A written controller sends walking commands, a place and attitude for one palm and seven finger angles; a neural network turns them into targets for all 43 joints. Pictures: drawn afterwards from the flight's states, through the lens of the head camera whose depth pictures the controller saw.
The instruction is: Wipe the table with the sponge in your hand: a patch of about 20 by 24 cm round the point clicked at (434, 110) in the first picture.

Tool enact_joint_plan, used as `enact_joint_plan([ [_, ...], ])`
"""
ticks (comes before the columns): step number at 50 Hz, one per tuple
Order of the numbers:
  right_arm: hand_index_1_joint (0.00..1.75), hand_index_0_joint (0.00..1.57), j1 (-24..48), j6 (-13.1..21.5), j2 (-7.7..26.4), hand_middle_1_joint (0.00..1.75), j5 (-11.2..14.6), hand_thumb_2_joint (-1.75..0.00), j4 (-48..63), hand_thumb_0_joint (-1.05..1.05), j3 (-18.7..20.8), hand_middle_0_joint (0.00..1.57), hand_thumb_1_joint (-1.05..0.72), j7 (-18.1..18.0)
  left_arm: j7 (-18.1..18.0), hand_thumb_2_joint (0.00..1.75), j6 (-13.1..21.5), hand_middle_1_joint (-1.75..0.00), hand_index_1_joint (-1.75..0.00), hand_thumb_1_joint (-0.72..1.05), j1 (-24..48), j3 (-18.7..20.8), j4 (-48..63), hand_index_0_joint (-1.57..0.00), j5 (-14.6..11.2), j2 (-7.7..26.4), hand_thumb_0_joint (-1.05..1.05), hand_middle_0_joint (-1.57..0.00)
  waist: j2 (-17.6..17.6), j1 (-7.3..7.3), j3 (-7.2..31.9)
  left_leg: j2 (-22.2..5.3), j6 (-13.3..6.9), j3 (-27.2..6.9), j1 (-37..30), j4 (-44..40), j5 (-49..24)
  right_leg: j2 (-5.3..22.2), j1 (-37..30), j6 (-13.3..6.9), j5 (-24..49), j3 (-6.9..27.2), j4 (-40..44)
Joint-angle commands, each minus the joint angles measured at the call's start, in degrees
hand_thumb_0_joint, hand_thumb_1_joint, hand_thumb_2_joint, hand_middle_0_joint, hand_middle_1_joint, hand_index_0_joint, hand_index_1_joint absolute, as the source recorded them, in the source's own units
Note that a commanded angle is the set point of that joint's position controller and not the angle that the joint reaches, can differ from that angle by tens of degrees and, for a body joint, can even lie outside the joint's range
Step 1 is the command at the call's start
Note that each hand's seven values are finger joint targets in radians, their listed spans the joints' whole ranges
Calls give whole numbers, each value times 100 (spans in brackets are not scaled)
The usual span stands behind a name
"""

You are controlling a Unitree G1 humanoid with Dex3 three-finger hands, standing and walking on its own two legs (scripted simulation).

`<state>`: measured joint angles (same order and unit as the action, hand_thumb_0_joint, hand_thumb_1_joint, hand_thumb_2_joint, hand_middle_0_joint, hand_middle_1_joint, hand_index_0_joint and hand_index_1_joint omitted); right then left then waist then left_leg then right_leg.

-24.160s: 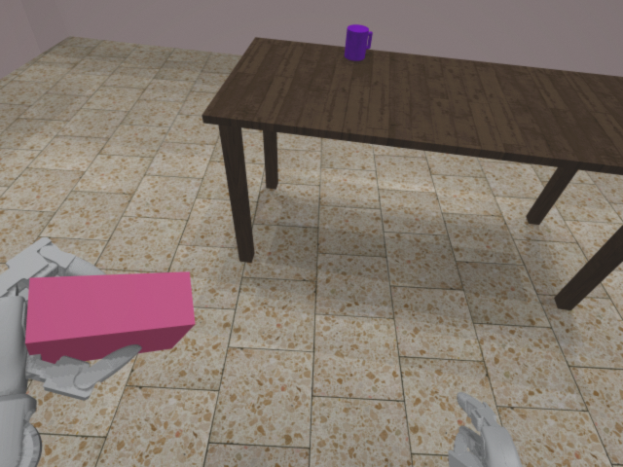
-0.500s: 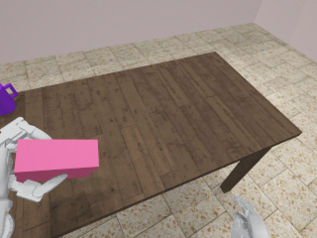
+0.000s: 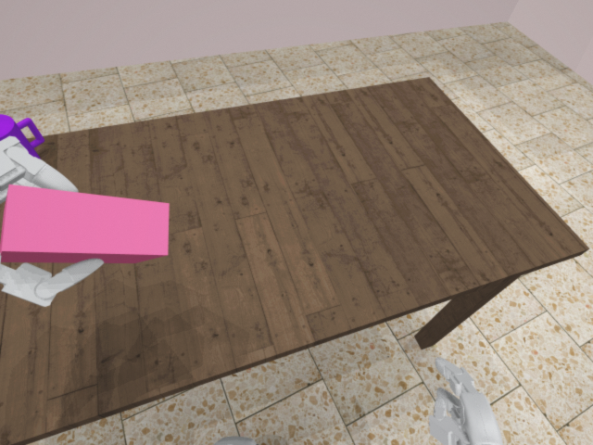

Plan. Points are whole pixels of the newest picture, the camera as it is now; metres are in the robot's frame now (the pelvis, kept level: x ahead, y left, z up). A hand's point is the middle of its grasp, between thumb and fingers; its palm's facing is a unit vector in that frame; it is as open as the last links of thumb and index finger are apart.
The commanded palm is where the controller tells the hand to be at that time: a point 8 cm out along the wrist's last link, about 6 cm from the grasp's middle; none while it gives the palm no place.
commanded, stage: come to a stop and stand still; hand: left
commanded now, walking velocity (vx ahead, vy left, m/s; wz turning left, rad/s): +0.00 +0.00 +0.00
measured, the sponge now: (109, 233) +0.28 +0.24 +0.15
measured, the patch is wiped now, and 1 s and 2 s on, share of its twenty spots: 0.00 0.00 0.00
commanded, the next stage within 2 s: look again from close up in 0.54 s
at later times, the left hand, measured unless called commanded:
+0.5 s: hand (54, 247) +0.24 +0.27 +0.17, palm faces +0.35 -0.83 -0.43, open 9.8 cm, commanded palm +0.18 +0.30 +0.18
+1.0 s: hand (72, 277) +0.22 +0.25 +0.16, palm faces +0.33 -0.85 -0.41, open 9.8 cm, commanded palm +0.17 +0.28 +0.18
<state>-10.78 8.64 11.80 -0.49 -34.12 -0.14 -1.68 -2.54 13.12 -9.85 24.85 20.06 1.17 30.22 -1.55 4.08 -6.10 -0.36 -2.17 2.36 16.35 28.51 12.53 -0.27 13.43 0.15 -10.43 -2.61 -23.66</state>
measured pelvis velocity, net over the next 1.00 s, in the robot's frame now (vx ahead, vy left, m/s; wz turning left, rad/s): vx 0.00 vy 0.01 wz -0.02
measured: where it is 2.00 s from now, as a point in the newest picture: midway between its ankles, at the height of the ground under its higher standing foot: outside the picture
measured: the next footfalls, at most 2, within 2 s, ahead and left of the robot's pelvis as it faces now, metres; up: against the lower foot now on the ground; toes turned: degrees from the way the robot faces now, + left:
none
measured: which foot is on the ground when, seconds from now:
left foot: down 0.00-1.00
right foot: down 0.00-1.00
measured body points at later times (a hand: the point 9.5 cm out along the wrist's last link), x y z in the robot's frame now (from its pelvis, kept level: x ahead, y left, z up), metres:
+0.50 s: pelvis +0.02 +0.02 +0.00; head +0.06 +0.05 +0.45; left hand +0.22 +0.31 +0.20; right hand +0.20 -0.19 -0.07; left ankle +0.03 +0.09 -0.74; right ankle +0.02 -0.13 -0.74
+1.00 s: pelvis +0.00 +0.01 +0.00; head +0.02 +0.02 +0.45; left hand +0.20 +0.30 +0.18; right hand +0.17 -0.22 -0.07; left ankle +0.03 +0.09 -0.74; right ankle +0.02 -0.13 -0.74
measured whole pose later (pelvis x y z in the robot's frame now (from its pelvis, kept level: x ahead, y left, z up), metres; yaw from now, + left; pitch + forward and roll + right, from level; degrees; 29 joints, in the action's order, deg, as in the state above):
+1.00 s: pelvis +0.00 +0.01 +0.00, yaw -1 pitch -1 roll -1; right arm -12.6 7.9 12.0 0.4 -32.9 -1.6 -2.1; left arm -3.5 13.6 -24.5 20.5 24.7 -1.8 21.8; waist -0.7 1.4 -2.9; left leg 0.0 -2.8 3.6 13.7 26.0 11.7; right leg 0.1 11.3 0.9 -9.4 -1.4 -21.4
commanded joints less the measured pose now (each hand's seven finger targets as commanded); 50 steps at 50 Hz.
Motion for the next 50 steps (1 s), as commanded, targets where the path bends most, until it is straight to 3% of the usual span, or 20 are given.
enact_joint_plan([
  [1, 30, 20, 57, 320, 726, 30, 118, -90, 871, 0, 316, 20, -90, 164, -75, 130, 475, -160, -160, 10, -622, 337, 855, -120, -413, 156, 0, -120, 937, -115, 1671, -319, 78, -245, -882, -470, -509, 538, -412, -169, 794, 840, 183],
  [2, 30, 20, 193, 344, 665, 30, 177, -90, 880, 0, 311, 20, -90, 260, -37, 130, 454, -160, -160, 10, -1224, 59, 997, -120, -480, -304, 0, -120, 882, -112, 1890, -394, 63, -283, -1141, -558, -756, 470, -451, -171, 850, 723, 67],
  [3, 30, 20, 146, 322, 673, 30, 184, -90, 981, 0, 282, 20, -90, 312, 11, 130, 467, -160, -160, 10, -1311, -192, 1593, -120, -458, -358, 0, -120, 628, -124, 1797, -469, 50, -364, -992, -598, -843, 443, -514, -150, 868, 589, 76],
  [8, 30, 20, 377, 316, 702, 30, 152, -90, 1048, 0, 205, 20, -90, 181, -148, 130, 385, -160, -160, 10, -1430, 440, 1651, -120, -400, 228, 0, -120, -313, -180, 1250, -617, 93, -578, -452, -968, -337, 354, -436, -64, 374, 293, 92],
  [10, 30, 20, 387, 309, 689, 30, 126, -90, 1100, 0, 180, 20, -90, 60, -178, 130, 478, -160, -160, 10, -1139, 849, 1747, -120, -430, 559, 0, -120, -188, -231, 1078, -603, 160, -617, -394, -1004, -424, 367, -370, -86, 375, 347, -31],
  [12, 30, 20, 461, 292, 681, 30, 133, -90, 1104, 0, 142, 20, -90, -13, -236, 130, 551, -160, -160, 10, -675, 1155, 2112, -120, -374, 964, 0, -120, 427, -230, 1144, -630, 200, -620, -532, -1033, -643, 319, -331, -105, 418, 348, -271],
  [13, 30, 20, 365, 263, 619, 30, 101, -90, 1121, 0, 111, 20, -90, -36, -194, 130, 599, -160, -160, 10, -695, 791, 2040, -120, -420, 572, 0, -120, 773, -220, 1164, -690, 177, -641, -451, -1069, -631, 339, -393, -103, 386, 226, -291],
  [16, 30, 20, 184, 363, 597, 30, 76, -90, 1140, 0, 104, 20, -90, -7, -182, 130, 639, -160, -160, 10, -582, 722, 2382, -120, -383, 674, 0, -120, 1362, -212, 1496, -631, 223, -483, -807, -643, -1760, 342, -516, -159, 731, 192, -339],
  [18, 30, 20, 163, 421, 613, 30, 50, -90, 1088, 0, 86, 20, -90, 45, -168, 130, 626, -160, -160, 10, -701, 438, 2476, -120, -375, 321, 0, -120, 1236, -205, 1665, -638, 245, -469, -1099, -519, -2141, 302, -455, -168, 736, 105, -262],
  [19, 30, 20, 96, 444, 649, 30, 56, -90, 1096, 0, 120, 20, -90, 58, -183, 130, 629, -160, -160, 10, -768, 460, 2626, -120, -373, 430, 0, -120, 1212, -246, 1726, -650, 243, -483, -1178, -434, -2310, 311, -496, -171, 866, 140, -239],
  [23, 30, 20, 91, 417, 688, 30, 67, -90, 979, 0, 117, 20, -90, 109, -153, 130, 496, -160, -160, 10, -1302, 111, 1927, -120, -381, -159, 0, -120, 500, -259, 1506, -618, 285, -485, -973, -513, -1808, 313, -436, -151, 1033, 205, 6],
  [27, 30, 20, 326, 314, 696, 30, 120, -90, 963, 0, 138, 20, -90, 25, -200, 130, 414, -160, -160, 10, -1085, 467, 1582, -120, -343, 171, 0, -120, 440, -291, 1144, -593, 384, -505, -762, -789, -1231, 318, -275, -149, 937, 346, 59],
  [28, 30, 20, 249, 245, 692, 30, 76, -90, 976, 0, 109, 20, -90, 10, -134, 130, 440, -160, -160, 10, -1080, 174, 1410, -120, -397, -137, 0, -120, 396, -290, 1136, -610, 332, -519, -676, -831, -1011, 326, -266, -134, 815, 257, 149],
  [32, 30, 20, 455, 217, 650, 30, 121, -90, 1098, 0, 85, 20, -90, -63, -194, 130, 423, -160, -160, 10, -699, 449, 1778, -120, -354, 276, 0, -120, 570, -289, 1146, -556, 292, -509, -632, -922, -616, 341, -378, -151, 756, 398, 184],
  [33, 30, 20, 382, 186, 640, 30, 77, -90, 1106, 0, 66, 20, -90, -66, -152, 130, 448, -160, -160, 10, -807, 176, 1695, -120, -395, -22, 0, -120, 506, -272, 1206, -560, 197, -480, -586, -887, -492, 363, -427, -143, 756, 335, 278],
  [37, 30, 20, 477, 262, 641, 30, 115, -90, 1183, 0, 77, 20, -90, -78, -234, 130, 429, -160, -160, 10, -832, 378, 2276, -120, -361, 301, 0, -120, 621, -274, 1448, -475, 182, -489, -716, -775, -661, 384, -590, -184, 992, 469, 235],
  [38, 30, 20, 393, 246, 644, 30, 69, -90, 1166, 0, 57, 20, -90, -75, -204, 130, 442, -160, -160, 10, -961, 150, 2152, -120, -406, 34, 0, -120, 535, -255, 1460, -491, 120, -469, -643, -751, -601, 403, -617, -166, 985, 400, 313],
  [42, 30, 20, 406, 282, 679, 30, 119, -90, 1117, 0, 102, 20, -90, -90, -273, 130, 382, -160, -160, 10, -1068, 389, 2018, -120, -379, 255, 0, -120, 606, -294, 1311, -462, 156, -509, -635, -787, -365, 410, -460, -189, 776, 544, 382],
  [43, 30, 20, 330, 252, 673, 30, 81, -90, 1092, 0, 78, 20, -90, -87, -234, 130, 402, -160, -160, 10, -1058, 118, 1847, -120, -412, -38, 0, -120, 570, -293, 1236, -488, 126, -502, -541, -824, -191, 407, -401, -172, 612, 466, 454],
  [50, 30, 20, 279, 252, 695, 30, 112, -90, 1070, 0, 132, 20, -90, -119, -222, 130, 363, -160, -160, 10, -983, 171, 1575, -120, -388, 59, 0, -120, 394, -312, 1063, -494, 84, -557, -434, -907, 233, 394, -270, -173, 234, 570, 609],
])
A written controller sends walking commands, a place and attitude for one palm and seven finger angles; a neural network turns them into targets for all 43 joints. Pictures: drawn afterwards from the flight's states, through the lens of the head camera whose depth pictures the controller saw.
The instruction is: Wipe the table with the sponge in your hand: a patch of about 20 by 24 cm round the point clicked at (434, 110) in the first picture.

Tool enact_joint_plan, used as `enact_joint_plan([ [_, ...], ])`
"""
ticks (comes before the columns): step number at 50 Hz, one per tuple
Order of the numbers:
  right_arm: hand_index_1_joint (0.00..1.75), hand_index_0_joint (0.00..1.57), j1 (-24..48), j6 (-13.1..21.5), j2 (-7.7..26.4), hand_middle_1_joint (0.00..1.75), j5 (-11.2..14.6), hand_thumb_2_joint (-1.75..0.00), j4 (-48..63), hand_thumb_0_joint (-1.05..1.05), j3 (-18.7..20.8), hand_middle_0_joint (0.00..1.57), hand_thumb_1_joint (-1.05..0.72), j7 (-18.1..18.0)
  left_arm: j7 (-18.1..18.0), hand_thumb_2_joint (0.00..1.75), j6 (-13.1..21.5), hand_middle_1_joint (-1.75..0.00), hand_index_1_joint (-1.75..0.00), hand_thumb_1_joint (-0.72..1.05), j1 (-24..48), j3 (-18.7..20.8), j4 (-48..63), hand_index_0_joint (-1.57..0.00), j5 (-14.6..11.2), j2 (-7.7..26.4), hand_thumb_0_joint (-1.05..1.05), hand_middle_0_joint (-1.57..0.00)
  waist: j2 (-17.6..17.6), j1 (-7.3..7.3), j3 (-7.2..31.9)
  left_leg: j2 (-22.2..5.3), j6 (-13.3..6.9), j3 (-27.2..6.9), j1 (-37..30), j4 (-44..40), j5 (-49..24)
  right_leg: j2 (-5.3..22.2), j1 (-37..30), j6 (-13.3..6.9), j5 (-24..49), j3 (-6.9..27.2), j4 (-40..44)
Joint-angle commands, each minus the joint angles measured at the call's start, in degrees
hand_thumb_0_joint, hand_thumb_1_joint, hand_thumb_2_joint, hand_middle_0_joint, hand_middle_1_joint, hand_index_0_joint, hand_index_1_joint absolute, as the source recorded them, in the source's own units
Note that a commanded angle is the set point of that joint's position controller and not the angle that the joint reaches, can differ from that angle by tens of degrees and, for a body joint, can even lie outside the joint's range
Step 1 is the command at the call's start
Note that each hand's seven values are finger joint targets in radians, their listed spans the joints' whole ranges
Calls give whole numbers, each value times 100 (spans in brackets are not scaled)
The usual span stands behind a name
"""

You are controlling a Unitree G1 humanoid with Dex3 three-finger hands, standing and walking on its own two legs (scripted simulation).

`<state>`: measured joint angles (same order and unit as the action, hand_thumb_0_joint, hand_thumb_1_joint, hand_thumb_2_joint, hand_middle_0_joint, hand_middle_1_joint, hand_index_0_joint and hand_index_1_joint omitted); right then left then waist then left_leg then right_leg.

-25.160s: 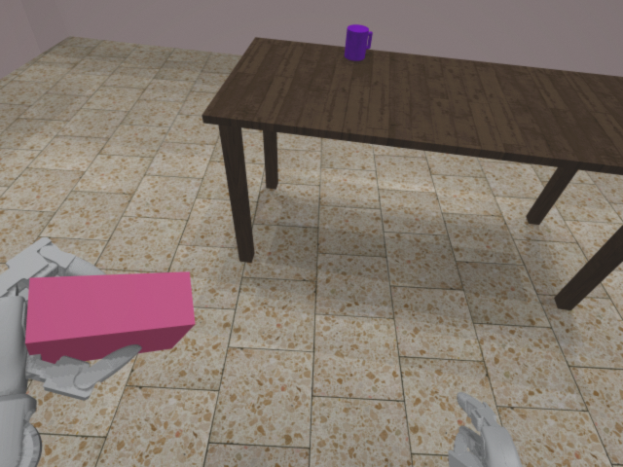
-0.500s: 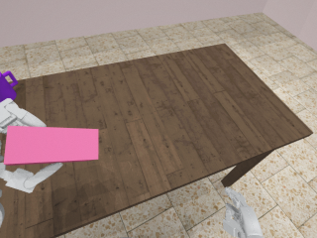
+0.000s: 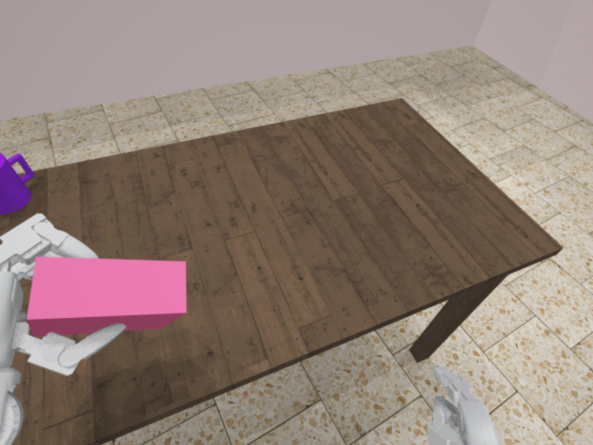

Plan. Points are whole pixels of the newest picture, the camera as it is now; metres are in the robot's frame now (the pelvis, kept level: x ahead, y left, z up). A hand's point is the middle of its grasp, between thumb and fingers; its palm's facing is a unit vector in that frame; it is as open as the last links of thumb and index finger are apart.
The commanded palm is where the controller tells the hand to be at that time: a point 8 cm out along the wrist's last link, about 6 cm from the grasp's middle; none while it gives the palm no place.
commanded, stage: come to a stop and stand still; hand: left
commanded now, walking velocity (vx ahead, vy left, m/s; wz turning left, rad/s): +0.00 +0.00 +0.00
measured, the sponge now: (132, 298) +0.23 +0.20 +0.12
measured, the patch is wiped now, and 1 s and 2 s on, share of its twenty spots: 0.00 0.00 0.00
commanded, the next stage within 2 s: look again from close up in 0.94 s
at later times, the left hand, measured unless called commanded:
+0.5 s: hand (64, 296) +0.22 +0.26 +0.14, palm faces +0.33 -0.83 -0.45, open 9.8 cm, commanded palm +0.16 +0.29 +0.17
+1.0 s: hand (70, 284) +0.23 +0.26 +0.15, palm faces +0.36 -0.85 -0.38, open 9.8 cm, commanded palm +0.17 +0.29 +0.17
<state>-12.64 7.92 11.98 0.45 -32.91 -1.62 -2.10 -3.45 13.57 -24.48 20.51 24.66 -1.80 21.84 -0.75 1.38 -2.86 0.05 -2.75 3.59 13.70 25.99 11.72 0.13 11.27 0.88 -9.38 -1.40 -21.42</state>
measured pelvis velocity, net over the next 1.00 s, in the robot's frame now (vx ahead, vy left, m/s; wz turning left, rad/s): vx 0.01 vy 0.01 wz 0.01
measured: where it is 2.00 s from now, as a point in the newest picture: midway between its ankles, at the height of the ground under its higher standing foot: outside the picture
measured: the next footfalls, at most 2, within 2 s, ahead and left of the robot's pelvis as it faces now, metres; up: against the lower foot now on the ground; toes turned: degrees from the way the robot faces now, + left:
none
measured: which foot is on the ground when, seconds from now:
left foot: down 0.00-1.00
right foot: down 0.00-1.00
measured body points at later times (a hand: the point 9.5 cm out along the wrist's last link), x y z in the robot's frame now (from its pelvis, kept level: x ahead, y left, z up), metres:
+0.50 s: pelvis +0.00 +0.00 +0.00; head +0.05 +0.03 +0.44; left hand +0.20 +0.31 +0.16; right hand +0.17 -0.21 -0.08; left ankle +0.03 +0.08 -0.74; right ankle +0.02 -0.13 -0.74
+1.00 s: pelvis +0.01 +0.01 +0.00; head +0.05 +0.04 +0.45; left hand +0.21 +0.30 +0.17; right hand +0.20 -0.21 -0.07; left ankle +0.03 +0.08 -0.74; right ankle +0.02 -0.13 -0.74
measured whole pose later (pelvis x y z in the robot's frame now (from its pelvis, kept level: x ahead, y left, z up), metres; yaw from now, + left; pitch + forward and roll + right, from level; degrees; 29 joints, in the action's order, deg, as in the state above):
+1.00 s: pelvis +0.01 +0.01 +0.00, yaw +1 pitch +0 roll -1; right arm -10.9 8.4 11.2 0.4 -32.4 -1.5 -2.0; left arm -4.6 12.0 -24.3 20.5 27.6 -1.9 20.9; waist -2.2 1.9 -5.0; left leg 1.0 -3.3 3.2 13.5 26.3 12.9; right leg 1.1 11.0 1.6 -10.9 -1.8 -22.0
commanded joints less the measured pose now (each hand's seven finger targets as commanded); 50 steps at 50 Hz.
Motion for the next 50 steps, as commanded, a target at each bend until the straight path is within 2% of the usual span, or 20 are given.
enact_joint_plan([
  [1, 30, 20, 465, 336, 679, 30, 22, -90, 949, 0, 282, 20, -90, -76, -124, 130, 322, -160, -160, 10, 514, 575, 1172, -120, -88, 882, 0, -120, 220, -39, 785, -531, 141, -695, -169, -643, 275, 359, -91, -250, 155, 452, 363],
  [4, 30, 20, 501, 364, 690, 30, 20, -90, 962, 0, 282, 20, -90, -74, -147, 130, 336, -160, -160, 10, 574, 506, 1429, -120, -52, 888, 0, -120, 455, -35, 864, -542, 119, -698, -224, -698, 256, 325, -129, -246, 147, 417, 288],
  [5, 30, 20, -101, 546, 835, 30, -357, -90, 704, 0, 327, 20, -90, -3, -193, 130, 891, -160, -160, 10, 6235, 3847, 2785, -120, 823, 5481, 0, -120, -236, 87, 47, -576, 93, -316, 781, 72, 298, 522, 524, -86, 295, 605, 554],
  [6, 30, 20, 331, 466, 161, 30, -128, -90, 368, 0, 114, 20, -90, -26, 24, 130, 609, -160, -160, 10, 2703, 1424, -651, -120, 183, 1724, 0, -120, -270, -43, 1101, -206, 85, -508, -167, -143, -174, 626, 353, -395, -47, 572, 203],
  [7, 30, 20, 583, 426, 558, 30, 42, -90, 859, 0, 424, 20, -90, 5, -78, 130, 461, -160, -160, 10, 1717, 1139, 438, -120, -80, 1225, 0, -120, 822, 107, 1218, -318, 183, -426, -658, -395, -316, 398, 68, -457, 54, 657, 10],
  [8, 30, 20, 275, 537, 604, 30, 42, -90, 852, 0, 431, 20, -90, 14, -28, 130, 452, -160, -160, 10, 1663, 737, 107, -120, -64, 862, 0, -120, 923, 65, 1161, -397, 197, -414, -363, -406, -15, 383, -82, -452, -35, 711, -25],
  [9, 30, 20, 356, 599, 659, 30, 43, -90, 847, 0, 414, 20, -90, 58, 18, 130, 566, -160, -160, 10, 1487, 649, 695, -120, -136, 1008, 0, -120, 1248, 65, 1067, -436, 156, -542, -236, -511, 164, 430, -93, -386, -118, 726, -106],
  [12, 30, 20, 617, 626, 601, 30, 120, -90, 851, 0, 353, 20, -90, 203, -55, 130, 575, -160, -160, 10, 276, 445, 1204, -120, -148, 678, 0, -120, 953, 128, 821, -594, 77, -658, 261, -857, 733, 323, -387, -271, -274, 447, -322],
  [16, 30, 20, 488, 580, 660, 30, 76, -90, 865, 0, 369, 20, -90, 130, -142, 130, 558, -160, -160, 10, 163, 839, 1130, -120, -116, 1054, 0, -120, -320, 115, 551, -554, 95, -731, 568, -826, 1071, 271, -285, -167, -481, 411, -58],
  [17, 30, 20, 579, 559, 660, 30, 108, -90, 829, 0, 344, 20, -90, 86, -199, 130, 532, -160, -160, 10, 282, 1115, 1159, -120, -116, 1293, 0, -120, -263, 86, 509, -539, 126, -719, 390, -844, 979, 254, -87, -158, -536, 405, 24],
  [18, 30, 20, 511, 532, 642, 30, 73, -90, 835, 0, 330, 20, -90, 39, -177, 130, 552, -160, -160, 10, 362, 1046, 1000, -120, -138, 1169, 0, -120, -396, 71, 531, -539, 108, -777, 418, -848, 997, 273, -104, -141, -565, 322, 60],
  [21, 30, 20, 465, 564, 614, 30, 53, -90, 835, 0, 348, 20, -90, -52, -168, 130, 617, -160, -160, 10, 746, 1136, 1239, -120, -161, 1311, 0, -120, 12, 27, 727, -473, 125, -705, 23, -624, 322, 351, -107, -190, -6, 461, 6],
  [22, 30, 20, 589, 575, 609, 30, 70, -90, 818, 0, 312, 20, -90, -67, -204, 130, 612, -160, -160, 10, 1001, 1196, 1470, -120, -136, 1420, 0, -120, 387, 9, 789, -486, 140, -682, -141, -647, 155, 336, -82, -190, 120, 444, -74],
  [23, 30, 20, 507, 576, 607, 30, 34, -90, 779, 0, 309, 20, -90, -78, -181, 130, 632, -160, -160, 10, 990, 976, 1361, -120, -149, 1150, 0, -120, 473, 15, 894, -506, 118, -703, -137, -630, 59, 337, -196, -192, 212, 348, -93],
  [27, 30, 20, 602, 702, 579, 30, 57, -90, 799, 0, 293, 20, -90, -14, -221, 130, 588, -160, -160, 10, 1087, 652, 2067, -120, -80, 975, 0, -120, 929, 0, 1293, -482, 208, -596, -736, -333, -1270, 325, -335, -224, 989, 348, -266],
  [28, 30, 20, 508, 685, 607, 30, 9, -90, 770, 0, 290, 20, -90, -2, -208, 130, 582, -160, -160, 10, 865, 500, 1936, -120, -93, 798, 0, -120, 824, 23, 1303, -526, 190, -631, -713, -321, -1407, 305, -351, -205, 1014, 243, -235],
  [32, 30, 20, 550, 608, 628, 30, 41, -90, 774, 0, 344, 20, -90, 46, -280, 130, 438, -160, -160, 10, 381, 754, 1799, -120, -44, 952, 0, -120, 640, 6, 1256, -584, 340, -633, -656, -296, -1882, 275, -428, -199, 1166, 228, -302],
  [33, 30, 20, 468, 523, 634, 30, -4, -90, 780, 0, 320, 20, -90, 50, -234, 130, 419, -160, -160, 10, 225, 595, 1542, -120, -88, 736, 0, -120, 482, 12, 1148, -599, 307, -639, -443, -355, -1701, 272, -448, -178, 1093, 152, -220],
  [36, 30, 20, 459, 386, 649, 30, 28, -90, 846, 0, 365, 20, -90, 16, -219, 130, 348, -160, -160, 10, 167, 811, 1299, -120, -132, 878, 0, -120, 261, -22, 941, -591, 326, -675, -209, -433, -1270, 329, -462, -198, 1053, 276, -96],
  [50, 30, 20, 534, 391, 677, 30, -1, -90, 955, 0, 340, 20, -90, -83, -290, 130, 323, -160, -160, 10, 492, 655, 1939, -120, -95, 950, 0, -120, 656, -18, 1179, -529, 236, -663, -318, -503, -848, 309, -638, -189, 1015, 245, -55],
])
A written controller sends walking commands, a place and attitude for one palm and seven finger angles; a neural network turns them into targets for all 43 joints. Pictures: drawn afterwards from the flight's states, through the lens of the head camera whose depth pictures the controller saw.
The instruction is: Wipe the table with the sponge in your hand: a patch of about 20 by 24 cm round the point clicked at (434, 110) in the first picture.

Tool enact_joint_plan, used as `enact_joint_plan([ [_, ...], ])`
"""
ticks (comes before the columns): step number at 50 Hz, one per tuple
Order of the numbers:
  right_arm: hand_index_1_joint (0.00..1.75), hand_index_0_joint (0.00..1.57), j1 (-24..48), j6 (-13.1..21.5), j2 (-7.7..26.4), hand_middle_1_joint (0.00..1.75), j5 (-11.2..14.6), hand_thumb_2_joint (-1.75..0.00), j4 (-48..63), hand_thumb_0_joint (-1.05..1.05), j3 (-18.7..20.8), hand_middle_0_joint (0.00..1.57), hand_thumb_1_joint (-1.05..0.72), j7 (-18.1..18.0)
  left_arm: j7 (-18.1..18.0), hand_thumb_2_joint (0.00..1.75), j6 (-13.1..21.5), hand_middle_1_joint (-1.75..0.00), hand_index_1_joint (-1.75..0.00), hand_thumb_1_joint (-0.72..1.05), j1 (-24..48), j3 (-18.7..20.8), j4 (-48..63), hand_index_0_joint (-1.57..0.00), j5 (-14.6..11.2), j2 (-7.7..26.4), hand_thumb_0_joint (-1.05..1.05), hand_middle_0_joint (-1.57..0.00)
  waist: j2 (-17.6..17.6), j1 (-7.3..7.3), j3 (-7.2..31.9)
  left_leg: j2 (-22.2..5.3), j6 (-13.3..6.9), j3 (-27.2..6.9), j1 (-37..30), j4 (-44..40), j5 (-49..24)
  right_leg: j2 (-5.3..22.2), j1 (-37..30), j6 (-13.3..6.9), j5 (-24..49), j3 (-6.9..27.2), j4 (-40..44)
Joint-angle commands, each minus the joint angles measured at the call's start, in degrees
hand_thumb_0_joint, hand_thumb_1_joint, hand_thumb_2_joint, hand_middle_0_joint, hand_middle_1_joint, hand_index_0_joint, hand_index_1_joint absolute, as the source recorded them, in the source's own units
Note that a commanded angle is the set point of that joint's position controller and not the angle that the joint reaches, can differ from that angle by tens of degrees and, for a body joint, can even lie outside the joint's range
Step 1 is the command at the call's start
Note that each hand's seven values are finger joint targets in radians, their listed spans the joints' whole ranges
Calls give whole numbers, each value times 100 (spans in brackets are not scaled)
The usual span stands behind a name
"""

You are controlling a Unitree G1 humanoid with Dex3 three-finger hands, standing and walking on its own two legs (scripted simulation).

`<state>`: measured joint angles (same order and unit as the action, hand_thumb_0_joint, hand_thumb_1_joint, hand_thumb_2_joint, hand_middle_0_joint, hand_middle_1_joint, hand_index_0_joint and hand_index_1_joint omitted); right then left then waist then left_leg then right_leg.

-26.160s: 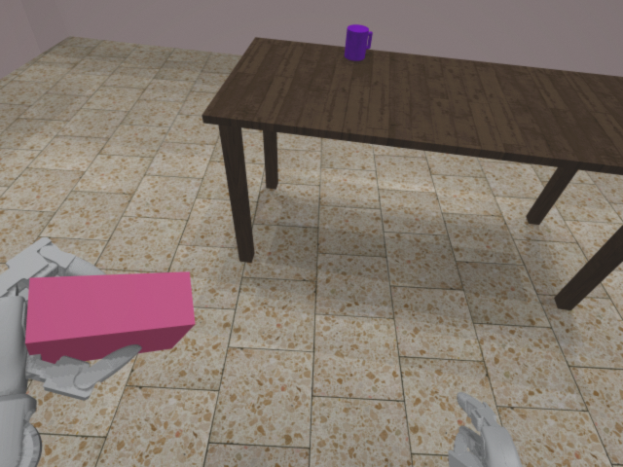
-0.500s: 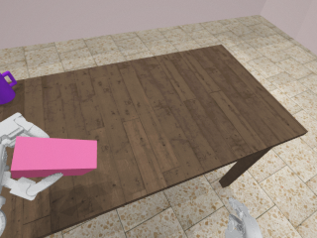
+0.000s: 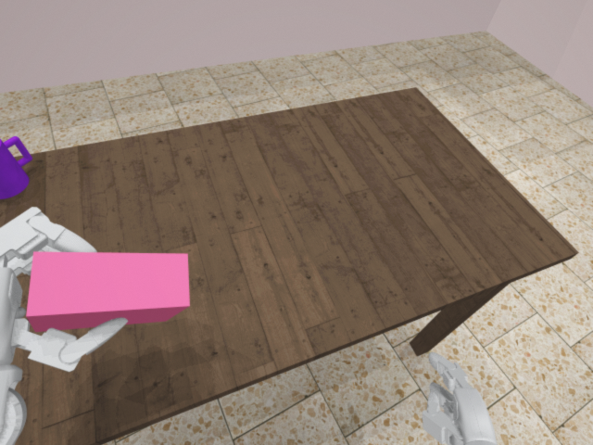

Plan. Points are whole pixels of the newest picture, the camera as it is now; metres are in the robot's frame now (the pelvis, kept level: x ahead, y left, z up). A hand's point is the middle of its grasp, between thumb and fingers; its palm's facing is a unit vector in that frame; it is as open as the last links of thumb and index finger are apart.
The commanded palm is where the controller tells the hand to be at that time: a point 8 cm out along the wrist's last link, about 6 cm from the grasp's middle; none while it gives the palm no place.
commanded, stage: look again from close up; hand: left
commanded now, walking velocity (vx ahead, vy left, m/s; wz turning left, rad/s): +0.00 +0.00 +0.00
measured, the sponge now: (134, 291) +0.24 +0.20 +0.12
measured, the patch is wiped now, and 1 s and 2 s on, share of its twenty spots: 0.00 0.00 0.00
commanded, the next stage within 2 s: turn the palm down, sponge in hand in 0.34 s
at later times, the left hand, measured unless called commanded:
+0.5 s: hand (48, 272) +0.22 +0.26 +0.17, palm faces +0.36 -0.77 -0.53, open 9.8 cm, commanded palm +0.15 +0.28 +0.17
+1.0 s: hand (54, 316) +0.19 +0.25 +0.15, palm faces +0.43 -0.56 -0.71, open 9.8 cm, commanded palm +0.16 +0.26 +0.17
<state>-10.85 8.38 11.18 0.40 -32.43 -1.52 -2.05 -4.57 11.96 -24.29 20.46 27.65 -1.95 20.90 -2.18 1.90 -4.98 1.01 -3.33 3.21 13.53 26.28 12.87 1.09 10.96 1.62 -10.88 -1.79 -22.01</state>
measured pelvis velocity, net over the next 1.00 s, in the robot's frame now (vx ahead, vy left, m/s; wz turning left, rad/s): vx -0.02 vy -0.07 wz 0.07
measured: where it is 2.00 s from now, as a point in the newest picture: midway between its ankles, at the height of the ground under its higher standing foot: outside the picture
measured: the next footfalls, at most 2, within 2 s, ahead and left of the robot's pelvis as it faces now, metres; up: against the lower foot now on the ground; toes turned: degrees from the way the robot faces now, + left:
none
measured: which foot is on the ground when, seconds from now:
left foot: down 0.00-1.00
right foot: down 0.00-1.00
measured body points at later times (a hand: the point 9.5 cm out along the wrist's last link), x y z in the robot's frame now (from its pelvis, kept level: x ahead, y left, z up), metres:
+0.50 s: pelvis -0.01 -0.01 -0.01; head +0.01 +0.02 +0.44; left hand +0.20 +0.30 +0.20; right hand +0.17 -0.23 -0.08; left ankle +0.01 +0.07 -0.74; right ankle +0.00 -0.14 -0.74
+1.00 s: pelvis -0.02 -0.07 -0.01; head -0.02 -0.09 +0.44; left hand +0.16 +0.27 +0.19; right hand +0.21 -0.27 -0.10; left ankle +0.01 +0.07 -0.74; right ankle +0.00 -0.14 -0.74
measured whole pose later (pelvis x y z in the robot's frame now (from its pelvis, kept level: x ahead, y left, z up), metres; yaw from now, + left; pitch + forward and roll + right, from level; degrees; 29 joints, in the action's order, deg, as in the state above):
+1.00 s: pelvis -0.02 -0.07 -0.01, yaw +4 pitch -2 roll +0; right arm -7.3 4.6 14.2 0.1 -36.7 -2.2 -4.4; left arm -2.3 -4.1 -12.2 19.6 15.6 11.2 30.1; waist 3.6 5.3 -1.1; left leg -1.2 1.3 -2.2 17.1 34.0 14.6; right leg -1.9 14.3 -3.5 -17.1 -5.1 -33.5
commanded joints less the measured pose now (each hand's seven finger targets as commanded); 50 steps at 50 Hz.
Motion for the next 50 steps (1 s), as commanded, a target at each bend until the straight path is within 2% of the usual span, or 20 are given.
enact_joint_plan([
  [1, 30, 20, 328, 334, 753, 30, 6, -90, 898, 0, 341, 20, -90, -89, -191, 130, 479, -160, -160, 10, 407, 698, 1603, -120, -86, 1054, 0, -120, 694, -71, 1424, -624, 293, -640, -318, -491, -1035, 233, -626, -269, 1226, 297, 13],
  [9, 30, 20, 312, 234, 757, 30, 29, -90, 857, 0, 333, 20, -90, -87, -125, 130, 384, -160, -160, 10, 135, 683, 938, -120, -142, 924, 0, -120, 388, -109, 1061, -601, 284, -629, -91, -625, -580, 215, -433, -248, 936, 305, 262],
  [21, 30, 20, 331, 304, 776, 30, 18, -90, 862, 0, 354, 20, -90, -123, -178, 130, 444, -160, -160, 10, 379, 669, 1355, -120, -71, 1023, 0, -120, 670, -96, 1074, -606, 222, -690, 54, -739, -85, 194, -525, -264, 657, 331, 199],
  [22, 30, 20, -65, 194, 1181, 30, 528, -90, 1247, 0, -195, 20, -90, -445, -200, 130, 1329, -160, -160, 10, 6215, 2905, 3429, -120, 239, 5614, 0, -120, 2468, -383, 1637, -737, -67, -1068, 1463, -675, 1307, -134, -1248, 115, -225, 228, -1289],
  [23, 30, 20, 694, 259, 796, 30, -244, -90, 590, 0, 372, 20, -90, -343, 65, 130, -15, -160, -160, 10, 4069, 1785, 404, -120, 856, 2995, 0, -120, 2110, 264, 2156, -378, 624, -644, -662, -381, -309, -176, 142, -437, -67, -57, -1165],
  [24, 30, 20, 743, 346, 889, 30, -243, -90, 715, 0, 195, 20, -90, -15, 99, 130, -264, -160, -160, 10, 3072, 643, -4, -120, 498, 1790, 0, -120, 1309, 5, 1359, -311, 846, -871, -554, -570, -1097, -345, 583, -456, -103, -386, -774],
  [25, 30, 20, 506, 312, 1115, 30, -142, -90, 560, 0, 415, 20, -90, 57, 182, 130, -491, -160, -160, 10, 2200, 837, -115, -120, 355, 1569, 0, -120, 1252, 173, 1900, -523, 790, -873, -1176, -372, -1389, -354, 748, -376, 68, -300, -818],
  [26, 30, 20, 680, 321, 1073, 30, -33, -90, 659, 0, 374, 20, -90, -11, 394, 130, -857, -160, -160, 10, 2022, 445, 115, -120, -101, 1068, 0, -120, 1353, 338, 2030, -424, 711, -798, -1340, -264, -1498, -223, 618, -355, 320, -270, -715],
  [27, 30, 20, 816, 321, 1038, 30, 104, -90, 587, 0, 272, 20, -90, 6, 538, 130, -1340, -160, -160, 10, 1752, 354, -167, -120, -380, 923, 0, -120, 1227, 281, 1880, -451, 660, -729, -1348, -242, -1341, -261, 612, -332, 325, -275, -678],
  [29, 30, 20, 847, 263, 1122, 30, 152, -90, 572, 0, 265, 20, -90, 53, 789, 130, -1931, -160, -160, 10, 1364, -34, 129, -120, -306, 894, 0, -120, 732, 314, 1386, -381, 593, -619, -849, -290, -1267, -168, 352, -317, 665, -437, -545],
  [32, 30, 20, 1158, 23, 1048, 30, 208, -90, 922, 0, 129, 20, -90, 166, 781, 130, -2253, -160, -160, 10, 1005, -182, 713, -120, 640, 1338, 0, -120, 487, 292, 900, -310, 395, -481, -396, -394, -738, -266, 283, -342, 458, -320, -489],
  [34, 30, 20, 1157, -63, 992, 30, 72, -90, 1018, 0, 140, 20, -90, 97, 613, 130, -1969, -160, -160, 10, 1186, 4, 909, -120, 950, 1501, 0, -120, 71, 196, 868, -284, 312, -500, -301, -405, -239, -298, 436, -316, 67, -304, -488],
  [36, 30, 20, 1193, -59, 939, 30, -36, -90, 972, 0, 158, 20, -90, -34, 334, 130, -1430, -160, -160, 10, 1483, 632, 1062, -120, 872, 1868, 0, -120, -272, 147, 1047, -239, 283, -529, -217, -295, 208, -328, 617, -245, -384, -292, -527],
  [37, 30, 20, 1206, -28, 938, 30, -26, -90, 892, 0, 167, 20, -90, -96, 140, 130, -1149, -160, -160, 10, 1952, 1276, 1396, -120, 838, 2577, 0, -120, -73, 184, 1159, -207, 269, -495, -203, -251, 431, -374, 637, -249, -601, -189, -506],
  [39, 30, 20, 1185, 83, 730, 30, -126, -90, 746, 0, 176, 20, -90, -152, -159, 130, -656, -160, -160, 10, 1905, 1183, 1207, -120, 893, 2242, 0, -120, 314, 254, 1425, -185, 304, -439, -358, -78, 231, -361, 649, -276, -642, -163, -554],
  [41, 30, 20, 1058, 88, 750, 30, -154, -90, 542, 0, 206, 20, -90, -156, -407, 130, -453, -160, -160, 10, 2068, 1077, 1112, -120, 1114, 2233, 0, -120, 1193, 194, 1478, -124, 329, -372, -390, 93, 193, -296, 789, -301, -608, -69, -548],
  [42, 30, 20, 1011, 87, 781, 30, -149, -90, 499, 0, 187, 20, -90, -155, -480, 130, -500, -160, -160, 10, 2392, 1197, 1110, -120, 1279, 2570, 0, -120, 1534, 143, 1380, -80, 311, -319, -337, 153, 356, -273, 869, -328, -738, 39, -479],
  [44, 30, 20, 957, 60, 797, 30, -153, -90, 403, 0, 190, 20, -90, -174, -419, 130, -739, -160, -160, 10, 2236, 819, 399, -120, 1414, 2305, 0, -120, 1679, 40, 1264, -36, 284, -269, -209, 272, 297, -165, 838, -326, -725, 74, -383],
  [47, 30, 20, 1060, -86, 922, 30, -1, -90, 497, 0, 160, 20, -90, -322, 137, 130, -1401, -160, -160, 10, 2111, 345, -269, -120, 1311, 2256, 0, -120, 1299, -20, 971, 3, 224, -150, -48, 280, 424, -60, 794, -257, -972, 254, -90],
  [50, 30, 20, 1126, -154, 1003, 30, 91, -90, 629, 0, 150, 20, -90, -519, 761, 130, -1843, -160, -160, 10, 2168, -31, -668, -120, 1268, 2306, 0, -120, 277, 10, 643, -32, 163, -176, 119, 318, 480, 69, 734, -123, -1433, 483, 195],
])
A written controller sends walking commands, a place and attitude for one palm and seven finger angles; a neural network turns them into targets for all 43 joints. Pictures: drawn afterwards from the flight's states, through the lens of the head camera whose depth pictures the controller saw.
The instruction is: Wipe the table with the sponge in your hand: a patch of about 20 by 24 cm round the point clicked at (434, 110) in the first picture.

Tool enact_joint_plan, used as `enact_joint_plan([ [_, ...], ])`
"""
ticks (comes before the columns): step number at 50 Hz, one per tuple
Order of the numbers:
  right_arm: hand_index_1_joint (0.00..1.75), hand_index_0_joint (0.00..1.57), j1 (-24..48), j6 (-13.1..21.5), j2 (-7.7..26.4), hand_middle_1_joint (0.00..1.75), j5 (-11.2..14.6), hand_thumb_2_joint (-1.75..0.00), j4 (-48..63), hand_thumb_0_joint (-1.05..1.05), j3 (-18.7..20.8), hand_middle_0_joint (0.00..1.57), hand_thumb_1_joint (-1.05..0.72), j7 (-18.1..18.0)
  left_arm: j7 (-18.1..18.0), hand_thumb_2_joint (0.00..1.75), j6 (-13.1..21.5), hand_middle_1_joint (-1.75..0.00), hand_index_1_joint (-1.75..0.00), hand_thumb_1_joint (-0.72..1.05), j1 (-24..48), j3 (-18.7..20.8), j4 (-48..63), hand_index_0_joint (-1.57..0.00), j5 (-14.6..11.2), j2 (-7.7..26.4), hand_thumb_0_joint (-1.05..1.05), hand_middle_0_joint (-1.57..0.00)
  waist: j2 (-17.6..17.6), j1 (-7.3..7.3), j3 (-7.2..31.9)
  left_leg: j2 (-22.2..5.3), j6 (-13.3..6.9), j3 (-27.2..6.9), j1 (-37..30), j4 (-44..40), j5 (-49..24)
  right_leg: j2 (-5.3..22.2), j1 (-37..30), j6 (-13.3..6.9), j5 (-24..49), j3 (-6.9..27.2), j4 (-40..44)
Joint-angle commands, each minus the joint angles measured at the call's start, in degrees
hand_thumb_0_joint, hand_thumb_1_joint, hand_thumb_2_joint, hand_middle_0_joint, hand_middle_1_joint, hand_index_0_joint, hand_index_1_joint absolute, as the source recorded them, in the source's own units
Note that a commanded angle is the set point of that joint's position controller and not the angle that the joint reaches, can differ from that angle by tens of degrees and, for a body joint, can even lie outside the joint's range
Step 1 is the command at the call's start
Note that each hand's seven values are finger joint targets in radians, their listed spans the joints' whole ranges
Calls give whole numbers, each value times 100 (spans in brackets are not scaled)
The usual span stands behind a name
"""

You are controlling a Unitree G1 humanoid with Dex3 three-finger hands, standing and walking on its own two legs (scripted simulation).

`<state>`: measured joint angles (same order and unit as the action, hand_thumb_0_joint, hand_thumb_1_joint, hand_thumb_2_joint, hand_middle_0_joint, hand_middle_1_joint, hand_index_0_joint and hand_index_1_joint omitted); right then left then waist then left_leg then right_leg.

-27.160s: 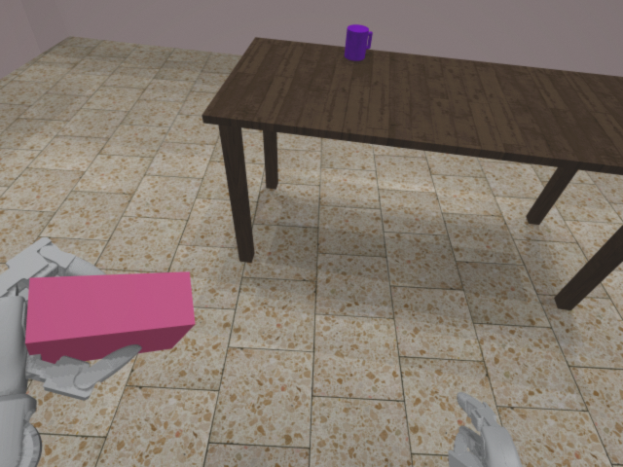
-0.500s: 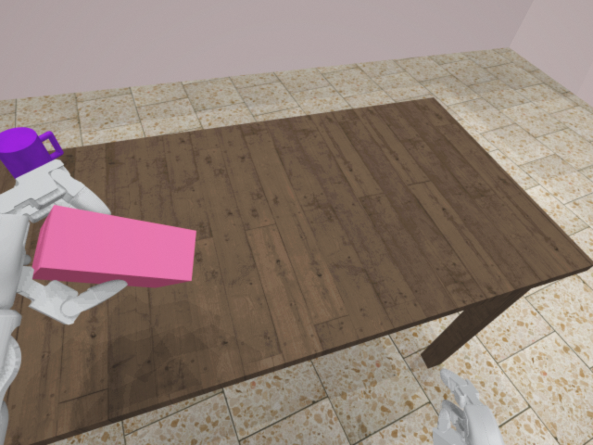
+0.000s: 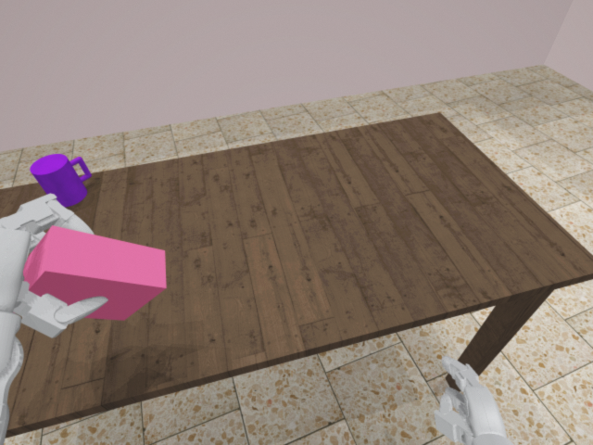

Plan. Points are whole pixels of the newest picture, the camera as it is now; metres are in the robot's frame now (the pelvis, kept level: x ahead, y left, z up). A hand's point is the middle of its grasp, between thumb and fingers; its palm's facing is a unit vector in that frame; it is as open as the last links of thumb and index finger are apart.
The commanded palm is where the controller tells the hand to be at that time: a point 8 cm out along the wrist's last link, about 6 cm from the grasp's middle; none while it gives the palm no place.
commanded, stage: turn the palm down, sponge in hand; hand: left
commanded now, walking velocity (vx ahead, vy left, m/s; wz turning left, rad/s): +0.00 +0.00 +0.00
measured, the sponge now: (111, 281) +0.25 +0.27 +0.12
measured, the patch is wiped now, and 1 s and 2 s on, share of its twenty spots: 0.00 0.00 0.00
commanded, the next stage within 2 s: move the sponge above the wiping area in 1.64 s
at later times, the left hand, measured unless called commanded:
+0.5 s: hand (89, 283) +0.24 +0.29 +0.12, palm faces +0.15 -0.39 -0.91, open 9.8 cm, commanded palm +0.22 +0.29 +0.18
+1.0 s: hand (81, 300) +0.23 +0.31 +0.10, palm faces +0.00 -0.23 -0.97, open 9.8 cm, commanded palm +0.20 +0.32 +0.17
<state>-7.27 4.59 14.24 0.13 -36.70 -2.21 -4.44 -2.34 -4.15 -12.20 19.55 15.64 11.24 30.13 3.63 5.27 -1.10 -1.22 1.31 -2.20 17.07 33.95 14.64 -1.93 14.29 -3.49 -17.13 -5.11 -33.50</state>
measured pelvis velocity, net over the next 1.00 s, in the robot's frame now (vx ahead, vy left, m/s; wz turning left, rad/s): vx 0.00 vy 0.05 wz -0.04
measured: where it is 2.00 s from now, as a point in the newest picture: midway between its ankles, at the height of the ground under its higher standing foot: outside the picture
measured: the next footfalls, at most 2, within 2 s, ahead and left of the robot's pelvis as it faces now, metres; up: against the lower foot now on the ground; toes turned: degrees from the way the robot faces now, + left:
none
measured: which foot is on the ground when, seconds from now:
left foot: down 0.00-1.00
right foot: down 0.00-1.00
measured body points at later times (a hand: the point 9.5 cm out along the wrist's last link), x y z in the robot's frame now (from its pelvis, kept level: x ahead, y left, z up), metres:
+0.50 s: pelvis +0.02 +0.00 -0.01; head +0.03 -0.04 +0.44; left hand +0.23 +0.31 +0.17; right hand +0.21 -0.26 -0.10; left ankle +0.04 +0.14 -0.73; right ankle +0.02 -0.08 -0.73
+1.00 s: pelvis +0.00 +0.05 +0.01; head +0.00 +0.01 +0.46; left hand +0.23 +0.32 +0.15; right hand +0.25 -0.16 -0.06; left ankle +0.04 +0.14 -0.73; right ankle +0.02 -0.08 -0.73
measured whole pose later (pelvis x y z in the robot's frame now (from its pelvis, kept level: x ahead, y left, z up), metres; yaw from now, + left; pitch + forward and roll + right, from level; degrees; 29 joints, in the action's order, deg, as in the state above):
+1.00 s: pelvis +0.00 +0.05 +0.01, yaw -2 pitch -3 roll +0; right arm -2.0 -1.4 14.2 2.5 -35.0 -3.0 -6.1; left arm 2.4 -19.5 -12.0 -1.0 15.5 43.4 29.9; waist 5.3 6.8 -1.8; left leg 1.5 -2.1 1.3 12.2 27.6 12.1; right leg 0.7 10.6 -0.3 -14.0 -1.3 -27.9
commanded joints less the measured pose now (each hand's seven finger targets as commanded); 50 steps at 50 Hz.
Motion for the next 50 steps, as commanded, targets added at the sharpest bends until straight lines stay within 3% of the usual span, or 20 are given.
enact_joint_plan([
  [1, 30, 20, 830, 206, 724, 30, 124, -90, 1098, 0, 229, 20, -90, -323, 696, 130, -245, -160, -160, 10, 1040, 56, 494, -120, -28, 1476, 0, -120, -579, -315, 184, 176, -317, 334, -151, -352, 225, 443, 374, 415, -924, 985, 1391],
  [6, 30, 20, 742, 254, 638, 30, 7, -90, 1198, 0, 362, 20, -90, -276, 648, 130, 597, -160, -160, 10, 538, 971, 1154, -120, 153, 1954, 0, -120, -1072, 24, 1083, 140, -292, 166, -187, 17, -673, 495, -127, 449, 527, 1133, 900],
  [7, 30, 20, 834, 295, 610, 30, 25, -90, 1162, 0, 368, 20, -90, -249, 484, 130, 752, -160, -160, 10, 373, 1394, 1372, -120, 163, 2340, 0, -120, -770, 149, 1184, 179, -264, 180, -196, 103, -776, 492, -257, 399, 793, 1316, 828],
  [8, 30, 20, 771, 290, 522, 30, -1, -90, 1202, 0, 378, 20, -90, -189, 341, 130, 918, -160, -160, 10, 397, 1249, 1669, -120, 186, 2020, 0, -120, -491, 146, 1551, 199, -260, 204, -214, 161, -994, 520, -430, 388, 1321, 1187, 607],
  [10, 30, 20, 547, 275, 582, 30, -22, -90, 1207, 0, 474, 20, -90, -117, 15, 130, 1016, -160, -160, 10, -189, 1447, 1839, -120, 268, 1995, 0, -120, -22, 174, 1761, 207, -255, 260, -372, 278, -1342, 490, -361, 344, 2069, 1132, 365],
  [12, 30, 20, 464, 209, 646, 30, 29, -90, 1144, 0, 510, 20, -90, -62, -316, 130, 790, -160, -160, 10, -539, 1656, 1572, -120, 471, 2156, 0, -120, 322, 186, 1481, 244, -223, 295, -220, 314, -1355, 427, -173, 255, 2093, 1192, 324],
  [13, 30, 20, 403, 132, 634, 30, 46, -90, 1184, 0, 504, 20, -90, -49, -380, 130, 598, -160, -160, 10, -549, 1195, 1459, -120, 527, 1705, 0, -120, 317, 85, 1361, 195, -224, 323, -82, 281, -1282, 470, -101, 278, 2075, 1102, 301],
  [17, 30, 20, 534, -82, 773, 30, 195, -90, 1223, 0, 501, 20, -90, -186, -431, 130, -220, -160, -160, 10, -332, 869, 1050, -120, 805, 1850, 0, -120, -128, -31, 756, 164, -261, 326, 83, 182, -942, 442, 189, 313, 1554, 1189, 470],
  [21, 30, 20, 594, -143, 797, 30, 237, -90, 1457, 0, 443, 20, -90, -316, -86, 130, -566, -160, -160, 10, -32, 326, 1346, -120, 1161, 1811, 0, -120, -544, -119, 1157, 169, -368, 294, -88, 112, -1011, 433, 23, 423, 1793, 1001, 400],
  [23, 30, 20, 741, -67, 687, 30, 243, -90, 1529, 0, 388, 20, -90, -338, -28, 130, -432, -160, -160, 10, 65, 63, 1656, -120, 1290, 1588, 0, -120, -437, -132, 1341, 193, -406, 311, -324, 129, -1102, 364, 7, 401, 1864, 931, 429],
  [27, 30, 20, 878, 13, 624, 30, 200, -90, 1418, 0, 359, 20, -90, -368, -175, 130, -117, -160, -160, 10, 142, 260, 2041, -120, 1723, 1900, 0, -120, -163, -56, 1310, 193, -382, 194, -610, 50, -1115, 269, 219, 295, 1522, 998, 510],
  [28, 30, 20, 794, 9, 570, 30, 157, -90, 1421, 0, 360, 20, -90, -346, -244, 130, -99, -160, -160, 10, 156, 48, 2046, -120, 1837, 1630, 0, -120, -11, -74, 1436, 171, -385, 220, -645, 15, -1187, 277, 153, 281, 1537, 835, 512],
  [29, 30, 20, 721, -8, 589, 30, 142, -90, 1358, 0, 364, 20, -90, -315, -356, 130, -105, -160, -160, 10, 91, 273, 1927, -120, 2015, 1881, 0, -120, 34, -35, 1382, 144, -343, 156, -619, -51, -1229, 272, 184, 247, 1432, 835, 534],
  [32, 30, 20, 995, -119, 607, 30, 179, -90, 1227, 0, 337, 20, -90, -243, -649, 130, -463, -160, -160, 10, 106, 606, 1585, -120, 2326, 2104, 0, -120, 416, 137, 1161, 148, -252, 93, -553, -257, -1176, 193, 135, 110, 1110, 926, 622],
  [33, 30, 20, 1012, -183, 537, 30, 191, -90, 1290, 0, 282, 20, -90, -206, -655, 130, -650, -160, -160, 10, 307, 83, 1532, -120, 2353, 1575, 0, -120, 540, 64, 1127, 97, -232, 123, -477, -389, -1123, 226, 68, 120, 968, 673, 641],
  [37, 30, 20, 1456, -337, 614, 30, 295, -90, 1209, 0, 190, 20, -90, -198, -571, 130, -1383, -160, -160, 10, 591, -96, 987, -120, 2503, 1629, 0, -120, 186, 122, 720, 85, -179, -2, -420, -776, -694, 158, 40, 86, 374, 773, 893],
  [40, 30, 20, 1582, -391, 633, 30, 319, -90, 1298, 0, 101, 20, -90, -218, -167, 130, -1731, -160, -160, 10, 852, -941, 930, -120, 2717, 1226, 0, -120, -51, -8, 651, 72, -237, -69, -517, -1018, -504, 196, -43, 126, 278, 638, 1007],
  [43, 30, 20, 1727, -340, 587, 30, 325, -90, 1327, 0, 58, 20, -90, -224, 168, 130, -1739, -160, -160, 10, 1189, -1495, 1090, -120, 2968, 914, 0, -120, 13, -73, 600, 90, -306, -145, -685, -1179, -205, 133, -103, 89, 177, 596, 1078],
  [46, 30, 20, 1632, -296, 570, 30, 213, -90, 1243, 0, 66, 20, -90, -186, 280, 130, -1432, -160, -160, 10, 1367, -1314, 1317, -120, 3348, 1257, 0, -120, -2, 38, 989, 83, -329, -288, -865, -1284, -334, 123, -301, 80, 334, 663, 1036],
  [50, 30, 20, 1687, -250, 518, 30, 82, -90, 1088, 0, 77, 20, -90, -153, -35, 130, -1044, -160, -160, 10, 1505, -809, 1554, -120, 3850, 1643, 0, -120, 561, 233, 1371, 22, -291, -499, -959, -1401, -568, 28, -702, -18, 672, 804, 896],
])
